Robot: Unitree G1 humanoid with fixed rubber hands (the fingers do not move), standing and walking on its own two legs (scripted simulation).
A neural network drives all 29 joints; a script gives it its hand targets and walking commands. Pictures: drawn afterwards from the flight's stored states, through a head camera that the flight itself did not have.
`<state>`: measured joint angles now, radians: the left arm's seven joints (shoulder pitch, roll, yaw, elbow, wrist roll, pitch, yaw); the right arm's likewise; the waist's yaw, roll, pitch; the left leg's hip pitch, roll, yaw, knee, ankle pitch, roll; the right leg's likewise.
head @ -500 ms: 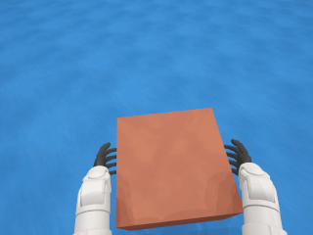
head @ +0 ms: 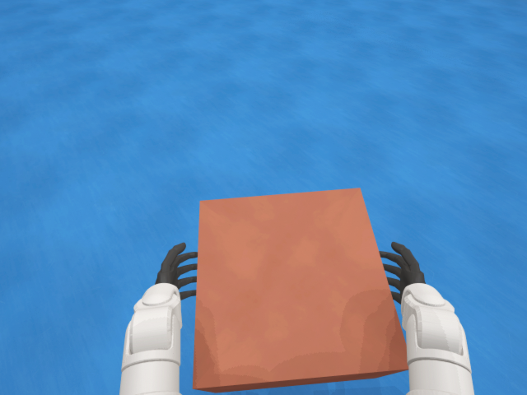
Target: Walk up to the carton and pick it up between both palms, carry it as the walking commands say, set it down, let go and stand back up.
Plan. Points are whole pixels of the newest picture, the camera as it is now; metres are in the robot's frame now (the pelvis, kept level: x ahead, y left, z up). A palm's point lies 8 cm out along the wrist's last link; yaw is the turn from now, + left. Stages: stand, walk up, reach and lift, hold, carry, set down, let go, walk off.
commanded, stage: hold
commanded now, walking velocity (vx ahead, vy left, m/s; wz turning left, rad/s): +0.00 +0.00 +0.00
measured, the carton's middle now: (288, 290) +0.31 -0.01 -0.04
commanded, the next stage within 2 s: carry in 0.48 s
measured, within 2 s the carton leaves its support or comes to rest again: neither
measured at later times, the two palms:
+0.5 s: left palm (171, 290) +0.26 +0.18 +0.02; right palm (414, 294) +0.26 -0.20 +0.04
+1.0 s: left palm (47, 324) +0.20 +0.32 +0.04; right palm (310, 295) +0.24 -0.04 +0.06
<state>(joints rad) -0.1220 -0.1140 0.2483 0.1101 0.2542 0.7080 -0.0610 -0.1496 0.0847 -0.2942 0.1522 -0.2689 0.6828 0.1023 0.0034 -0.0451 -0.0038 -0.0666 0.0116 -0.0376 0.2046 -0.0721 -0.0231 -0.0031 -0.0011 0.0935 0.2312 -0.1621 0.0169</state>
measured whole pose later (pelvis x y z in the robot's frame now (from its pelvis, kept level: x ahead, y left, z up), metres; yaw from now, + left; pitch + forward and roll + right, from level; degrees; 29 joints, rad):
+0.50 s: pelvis +0.00 +0.00 +0.00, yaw +0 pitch -4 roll +0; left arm -0.14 -0.12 0.25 0.10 0.25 0.71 -0.05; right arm -0.15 0.08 -0.30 0.14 -0.26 0.69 0.10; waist 0.00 -0.04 0.00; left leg -0.10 0.01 -0.03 0.24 -0.08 -0.02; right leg -0.04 0.00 0.09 0.28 -0.18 0.02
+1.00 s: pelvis -0.02 +0.11 -0.03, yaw +4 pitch +5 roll +0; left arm -0.01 -0.13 0.19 -0.47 0.07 1.17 0.17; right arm -0.05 0.13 -0.17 -0.45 -0.08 1.18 -0.10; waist 0.02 -0.03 -0.11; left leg -0.47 0.03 0.08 0.63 -0.25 0.03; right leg -0.55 -0.08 -0.10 1.02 -0.59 0.04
